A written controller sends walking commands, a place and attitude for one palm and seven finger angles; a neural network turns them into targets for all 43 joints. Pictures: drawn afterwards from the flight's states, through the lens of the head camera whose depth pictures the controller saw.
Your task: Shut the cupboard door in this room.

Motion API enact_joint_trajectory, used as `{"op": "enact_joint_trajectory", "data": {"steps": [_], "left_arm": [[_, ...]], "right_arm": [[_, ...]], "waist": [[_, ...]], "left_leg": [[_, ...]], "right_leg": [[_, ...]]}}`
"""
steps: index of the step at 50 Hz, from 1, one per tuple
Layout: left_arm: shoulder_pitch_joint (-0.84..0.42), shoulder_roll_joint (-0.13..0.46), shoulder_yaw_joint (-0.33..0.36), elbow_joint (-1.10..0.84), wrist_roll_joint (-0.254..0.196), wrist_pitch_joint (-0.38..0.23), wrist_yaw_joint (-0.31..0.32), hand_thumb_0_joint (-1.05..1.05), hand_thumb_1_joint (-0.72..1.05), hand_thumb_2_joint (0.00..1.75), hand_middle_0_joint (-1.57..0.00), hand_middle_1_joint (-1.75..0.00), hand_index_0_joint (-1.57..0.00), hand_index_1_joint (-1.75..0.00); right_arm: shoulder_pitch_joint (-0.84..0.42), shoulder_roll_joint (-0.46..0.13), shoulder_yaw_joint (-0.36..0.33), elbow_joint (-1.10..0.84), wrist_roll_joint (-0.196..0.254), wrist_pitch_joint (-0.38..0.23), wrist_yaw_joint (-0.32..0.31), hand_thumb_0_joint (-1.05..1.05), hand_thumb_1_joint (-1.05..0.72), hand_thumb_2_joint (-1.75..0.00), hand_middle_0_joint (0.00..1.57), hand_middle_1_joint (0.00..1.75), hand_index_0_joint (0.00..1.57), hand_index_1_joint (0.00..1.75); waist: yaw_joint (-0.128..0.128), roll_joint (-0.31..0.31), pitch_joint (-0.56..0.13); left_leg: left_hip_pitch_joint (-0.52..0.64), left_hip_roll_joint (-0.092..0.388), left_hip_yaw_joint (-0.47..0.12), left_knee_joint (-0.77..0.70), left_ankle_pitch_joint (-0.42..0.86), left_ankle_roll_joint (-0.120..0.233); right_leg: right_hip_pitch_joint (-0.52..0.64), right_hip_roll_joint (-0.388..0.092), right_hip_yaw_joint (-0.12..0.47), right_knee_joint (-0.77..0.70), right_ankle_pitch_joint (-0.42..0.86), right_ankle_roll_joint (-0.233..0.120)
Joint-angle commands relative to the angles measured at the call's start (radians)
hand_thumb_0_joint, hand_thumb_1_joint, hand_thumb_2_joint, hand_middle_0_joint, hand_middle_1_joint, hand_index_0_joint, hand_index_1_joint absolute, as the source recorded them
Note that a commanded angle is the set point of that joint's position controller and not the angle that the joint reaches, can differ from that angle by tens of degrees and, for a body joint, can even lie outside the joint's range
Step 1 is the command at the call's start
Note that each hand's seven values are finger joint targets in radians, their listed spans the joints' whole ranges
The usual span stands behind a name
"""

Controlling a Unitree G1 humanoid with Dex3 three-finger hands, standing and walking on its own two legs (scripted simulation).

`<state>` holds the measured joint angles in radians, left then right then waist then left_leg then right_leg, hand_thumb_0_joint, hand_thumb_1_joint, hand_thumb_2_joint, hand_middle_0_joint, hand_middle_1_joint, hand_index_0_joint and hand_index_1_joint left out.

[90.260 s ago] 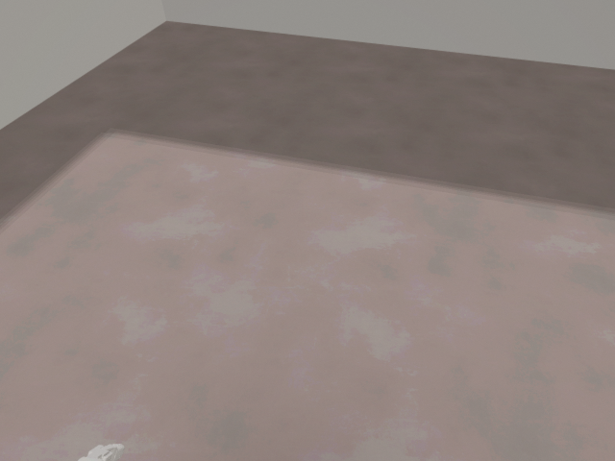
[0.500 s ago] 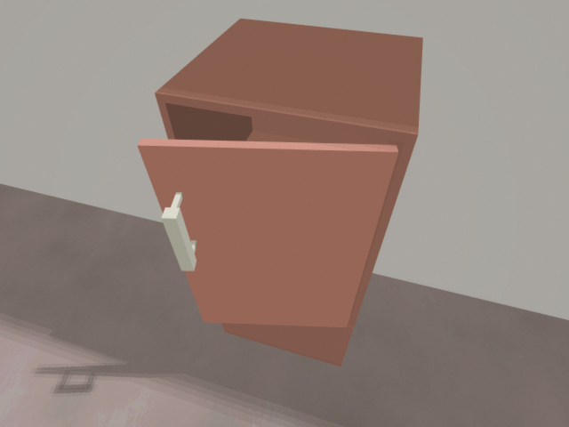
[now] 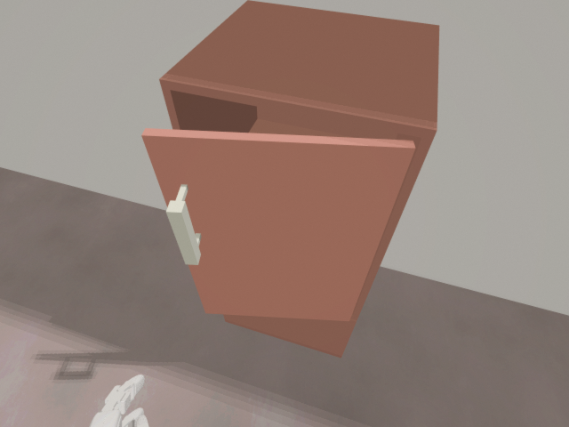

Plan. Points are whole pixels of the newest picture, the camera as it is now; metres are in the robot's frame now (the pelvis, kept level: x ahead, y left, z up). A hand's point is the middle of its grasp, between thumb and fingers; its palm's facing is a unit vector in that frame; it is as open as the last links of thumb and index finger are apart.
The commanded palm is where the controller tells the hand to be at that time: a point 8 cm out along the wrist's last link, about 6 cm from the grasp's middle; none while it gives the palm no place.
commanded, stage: raise the hand and make a fist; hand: left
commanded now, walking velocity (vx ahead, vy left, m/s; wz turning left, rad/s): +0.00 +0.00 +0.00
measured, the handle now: (188, 225) +0.43 +0.20 +0.00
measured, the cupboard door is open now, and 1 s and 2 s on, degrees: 14 14 14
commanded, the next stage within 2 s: bring the fist close to the handle in 1.80 s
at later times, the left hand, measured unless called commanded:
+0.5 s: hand out of the picture +0.12 +0.15 -0.02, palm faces +0.01 -1.00 -0.08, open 5.2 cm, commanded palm +0.11 +0.21 -0.04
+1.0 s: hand (155, 402) +0.16 +0.18 -0.03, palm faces -0.03 -1.00 -0.02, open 3.2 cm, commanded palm +0.14 +0.24 -0.01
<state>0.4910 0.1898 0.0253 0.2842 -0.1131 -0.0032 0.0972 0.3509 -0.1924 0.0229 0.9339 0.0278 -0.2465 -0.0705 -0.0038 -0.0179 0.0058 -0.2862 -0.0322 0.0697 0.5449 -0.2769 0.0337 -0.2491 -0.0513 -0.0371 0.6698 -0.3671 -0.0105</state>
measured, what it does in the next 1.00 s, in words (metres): lowers itself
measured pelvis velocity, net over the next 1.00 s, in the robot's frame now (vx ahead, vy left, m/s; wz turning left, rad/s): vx -0.05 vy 0.00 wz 0.00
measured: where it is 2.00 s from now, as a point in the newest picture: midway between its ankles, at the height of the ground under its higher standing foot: outside the picture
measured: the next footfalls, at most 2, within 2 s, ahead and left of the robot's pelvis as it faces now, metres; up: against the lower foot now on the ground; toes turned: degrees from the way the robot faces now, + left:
none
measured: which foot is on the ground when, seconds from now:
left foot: down 0.00-1.00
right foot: down 0.00-1.00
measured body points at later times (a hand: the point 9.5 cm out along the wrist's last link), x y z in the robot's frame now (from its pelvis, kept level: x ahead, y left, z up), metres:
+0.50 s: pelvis -0.07 -0.05 -0.11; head -0.02 -0.05 +0.34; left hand +0.11 +0.20 -0.01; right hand +0.17 -0.25 -0.16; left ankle +0.01 +0.09 -0.73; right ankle -0.06 -0.13 -0.73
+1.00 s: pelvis -0.05 +0.00 -0.08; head +0.01 +0.01 +0.37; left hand +0.16 +0.23 -0.02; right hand +0.13 -0.25 -0.15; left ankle +0.01 +0.09 -0.73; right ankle -0.06 -0.13 -0.73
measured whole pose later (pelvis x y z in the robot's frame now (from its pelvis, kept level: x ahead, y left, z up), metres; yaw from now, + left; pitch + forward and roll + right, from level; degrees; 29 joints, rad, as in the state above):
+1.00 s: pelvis -0.05 +0.00 -0.08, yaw +0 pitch +14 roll -3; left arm 0.44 0.24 0.12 -0.08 -0.28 -0.38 -0.25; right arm 0.24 -0.25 -0.02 0.54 0.03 -0.22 -0.07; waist 0.00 0.03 -0.14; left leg -0.94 0.03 0.01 1.15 -0.46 0.04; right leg -0.80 0.00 -0.06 1.12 -0.56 0.00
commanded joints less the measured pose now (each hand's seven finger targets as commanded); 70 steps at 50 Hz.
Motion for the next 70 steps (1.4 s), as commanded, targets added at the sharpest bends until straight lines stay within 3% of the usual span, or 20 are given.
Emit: {"op": "enact_joint_trajectory", "data": {"steps": [1, 3, 6, 8, 10, 13, 15, 17, 18, 23, 27, 29, 32, 34, 40, 47, 52, 57, 65, 70], "left_arm": [[-0.12, -0.006, 0.008, -0.257, -0.03, -0.167, -0.031, 0.0, 0.9, 0.9, -0.31, -0.42, -0.31, -0.42], [0.113, -0.034, 0.059, -0.05, -0.06, -0.292, -0.117, 0.0, 0.9, 0.9, -0.35, -0.46, -0.35, -0.46], [0.272, 0.024, 0.207, -0.043, -0.125, -0.527, -0.323, 0.0, 0.9, 0.9, -0.4, -0.52, -0.4, -0.52], [0.255, 0.077, 0.256, -0.036, -0.147, -0.63, -0.438, 0.0, 0.9, 0.9, -0.44, -0.56, -0.44, -0.56], [0.154, 0.141, 0.293, -0.163, -0.173, -0.632, -0.48, 0.0, 0.9, 0.9, -0.47, -0.6, -0.47, -0.6], [-0.046, 0.177, 0.281, -0.424, -0.209, -0.623, -0.467, 0.0, 0.9, 0.9, -0.53, -0.66, -0.53, -0.66], [-0.184, 0.17, 0.24, -0.612, -0.222, -0.662, -0.431, 0.0, 0.9, 0.9, -0.57, -0.7, -0.57, -0.7], [-0.352, 0.18, 0.183, -0.73, -0.217, -0.701, -0.412, 0.0, 0.9, 0.9, -0.6, -0.74, -0.6, -0.74], [-0.325, 0.169, 0.167, -0.707, -0.213, -0.708, -0.414, 0.0, 0.9, 0.9, -0.62, -0.76, -0.62, -0.76], [-0.251, 0.181, 0.116, -0.497, -0.207, -0.555, -0.485, 0.0, 0.9, 0.9, -0.71, -0.86, -0.71, -0.86], [-0.086, 0.251, 0.263, -0.344, -0.22, -0.287, -0.478, 0.0, 0.9, 0.9, -0.79, -0.94, -0.79, -0.94], [-0.062, 0.255, 0.327, -0.434, -0.247, -0.23, -0.427, 0.0, 0.9, 0.9, -0.82, -0.98, -0.82, -0.98], [-0.061, 0.237, 0.377, -0.514, -0.248, -0.286, -0.317, 0.0, 0.9, 0.9, -0.88, -1.04, -0.88, -1.04], [-0.07, 0.196, 0.331, -0.524, -0.224, -0.373, -0.291, 0.0, 0.9, 0.9, -0.92, -1.08, -0.92, -1.08], [-0.104, 0.109, 0.12, -0.487, -0.19, -0.537, -0.379, 0.0, 0.9, 0.9, -1.02, -1.2, -1.02, -1.2], [-0.083, 0.225, 0.251, -0.631, -0.193, -0.473, -0.335, 0.0, 0.9, 0.9, -1.15, -1.34, -1.15, -1.34], [-0.063, 0.151, 0.195, -0.64, -0.165, -0.425, -0.261, 0.0, 0.9, 0.9, -1.24, -1.44, -1.24, -1.44], [-0.116, 0.112, 0.098, -0.527, -0.13, -0.347, -0.308, 0.0, 0.9, 0.9, -1.3, -1.5, -1.3, -1.5], [-0.218, 0.206, 0.212, -0.657, -0.167, -0.387, -0.308, 0.0, 0.9, 0.9, -1.3, -1.5, -1.3, -1.5], [-0.189, 0.169, 0.171, -0.59, -0.164, -0.381, -0.305, 0.0, 0.9, 0.9, -1.3, -1.5, -1.3, -1.5]], "right_arm": [[-0.132, -0.176, -0.085, -0.253, -0.005, -0.131, 0.031, 0.0, -0.9, -0.9, 0.2, 0.3, 0.2, 0.3], [-0.17, -0.157, -0.096, -0.313, -0.006, -0.119, 0.051, 0.0, -0.9, -0.9, 0.2, 0.3, 0.2, 0.3], [-0.211, -0.162, -0.128, -0.376, -0.028, -0.083, 0.078, 0.0, -0.9, -0.9, 0.2, 0.3, 0.2, 0.3], [-0.232, -0.158, -0.14, -0.422, -0.023, -0.069, 0.094, 0.0, -0.9, -0.9, 0.2, 0.3, 0.2, 0.3], [-0.259, -0.162, -0.138, -0.49, -0.018, -0.053, 0.091, 0.0, -0.9, -0.9, 0.2, 0.3, 0.2, 0.3], [-0.245, -0.161, -0.126, -0.551, -0.012, -0.048, 0.073, 0.0, -0.9, -0.9, 0.2, 0.3, 0.2, 0.3], [-0.223, -0.153, -0.114, -0.556, -0.012, -0.058, 0.056, 0.0, -0.9, -0.9, 0.2, 0.3, 0.2, 0.3], [-0.209, -0.162, -0.101, -0.539, -0.015, -0.071, 0.027, 0.0, -0.9, -0.9, 0.2, 0.3, 0.2, 0.3], [-0.197, -0.167, -0.103, -0.521, -0.012, -0.079, 0.013, 0.0, -0.9, -0.9, 0.2, 0.3, 0.2, 0.3], [-0.177, -0.182, -0.077, -0.513, 0.014, -0.076, -0.03, 0.0, -0.9, -0.9, 0.2, 0.3, 0.2, 0.3], [-0.205, -0.163, -0.076, -0.574, 0.032, -0.018, -0.034, 0.0, -0.9, -0.9, 0.2, 0.3, 0.2, 0.3], [-0.216, -0.136, -0.072, -0.609, 0.032, 0.006, -0.026, 0.0, -0.9, -0.9, 0.2, 0.3, 0.2, 0.3], [-0.217, -0.113, -0.072, -0.593, 0.018, 0.016, -0.02, 0.0, -0.9, -0.9, 0.2, 0.3, 0.2, 0.3], [-0.182, -0.111, -0.078, -0.57, 0.01, 0.006, -0.012, 0.0, -0.9, -0.9, 0.2, 0.3, 0.2, 0.3], [-0.135, -0.163, -0.084, -0.532, 0.002, -0.043, 0.001, 0.0, -0.9, -0.9, 0.2, 0.3, 0.2, 0.3], [-0.143, -0.175, -0.091, -0.554, 0.002, -0.038, -0.004, 0.0, -0.9, -0.9, 0.2, 0.3, 0.2, 0.3], [-0.142, -0.164, -0.076, -0.577, -0.004, 0.008, 0.01, 0.0, -0.9, -0.9, 0.2, 0.3, 0.2, 0.3], [-0.128, -0.182, -0.057, -0.599, 0.004, 0.039, 0.013, 0.0, -0.9, -0.9, 0.2, 0.3, 0.2, 0.3], [-0.137, -0.169, -0.036, -0.617, -0.003, 0.027, 0.011, 0.0, -0.9, -0.9, 0.2, 0.3, 0.2, 0.3], [-0.138, -0.174, -0.032, -0.599, -0.002, 0.023, 0.02, 0.0, -0.9, -0.9, 0.2, 0.3, 0.2, 0.3]], "waist": [[-0.048, -0.029, 0.045], [0.009, -0.246, 0.083], [0.091, -0.322, -0.177], [0.113, -0.177, -0.261], [0.117, 0.026, -0.317], [0.07, 0.199, -0.384], [0.017, 0.206, -0.408], [-0.055, 0.117, -0.346], [-0.058, 0.111, -0.33], [-0.066, 0.023, -0.236], [0.045, -0.053, -0.287], [0.077, -0.044, -0.338], [0.083, -0.072, -0.329], [0.057, -0.064, -0.304], [-0.016, 0.036, -0.278], [0.045, 0.131, -0.438], [0.023, 0.129, -0.35], [-0.024, 0.067, -0.206], [0.017, 0.169, -0.345], [-0.005, 0.143, -0.273]], "left_leg": [[-0.091, 0.052, -0.152, 0.027, 0.102, -0.044], [-0.247, 0.029, -0.13, 0.128, 0.038, -0.038], [-0.355, 0.013, -0.087, 0.321, 0.227, -0.054], [-0.416, 0.001, -0.065, 0.394, 0.213, -0.058], [-0.426, -0.009, -0.035, 0.441, 0.138, -0.044], [-0.429, 0.005, -0.044, 0.503, 0.034, -0.023], [-0.427, 0.022, -0.073, 0.547, -0.022, -0.008], [-0.481, 0.04, -0.094, 0.601, -0.1, 0.005], [-0.497, 0.046, -0.098, 0.615, -0.128, 0.006], [-0.608, 0.049, -0.106, 0.617, -0.199, 0.014], [-0.629, 0.031, -0.094, 0.554, -0.171, 0.008], [-0.589, 0.024, -0.094, 0.524, -0.121, -0.003], [-0.557, 0.035, -0.104, 0.504, -0.055, -0.01], [-0.546, 0.043, -0.108, 0.49, -0.017, -0.014], [-0.467, 0.045, -0.122, 0.471, -0.043, 0.001], [-0.305, 0.052, -0.15, 0.387, 0.027, -0.008], [-0.259, 0.071, -0.185, 0.331, 0.039, -0.023], [-0.315, 0.074, -0.203, 0.29, -0.119, -0.021], [-0.21, 0.063, -0.2, 0.279, -0.056, -0.032], [-0.25, 0.063, -0.195, 0.268, -0.094, -0.027]], "right_leg": [[-0.278, 0.043, -0.069, -0.084, 0.075, -0.008], [-0.364, 0.048, -0.07, -0.042, 0.013, -0.012], [-0.342, 0.054, -0.054, 0.214, 0.4, -0.004], [-0.365, 0.041, -0.01, 0.306, 0.422, -0.01], [-0.411, 0.043, 0.031, 0.324, 0.282, -0.018], [-0.502, 0.05, 0.09, 0.301, 0.068, -0.02], [-0.562, 0.053, 0.116, 0.282, -0.024, -0.013], [-0.644, 0.06, 0.152, 0.253, -0.155, -0.004], [-0.663, 0.061, 0.164, 0.238, -0.206, -0.008], [-0.647, 0.058, 0.181, 0.18, -0.34, 0.007], [-0.461, 0.02, 0.227, 0.117, -0.339, 0.035], [-0.372, -0.003, 0.23, 0.115, -0.224, 0.052], [-0.357, 0.004, 0.195, 0.157, -0.049, 0.066], [-0.401, 0.017, 0.148, 0.205, 0.056, 0.049], [-0.581, 0.065, 0.043, 0.266, -0.038, 0.004], [-0.514, 0.089, -0.028, 0.303, 0.023, -0.022], [-0.523, 0.099, -0.061, 0.289, 0.035, -0.022], [-0.549, 0.101, -0.065, 0.243, -0.031, -0.015], [-0.475, 0.101, -0.054, 0.233, 0.006, -0.029], [-0.477, 0.101, -0.057, 0.21, -0.012, -0.025]]}}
